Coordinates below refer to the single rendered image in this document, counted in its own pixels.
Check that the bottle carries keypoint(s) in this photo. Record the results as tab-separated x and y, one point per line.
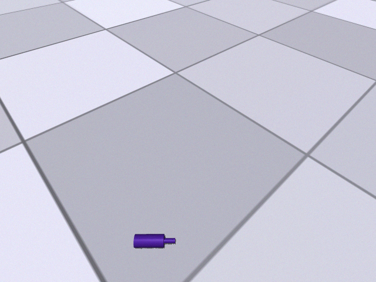
151	240

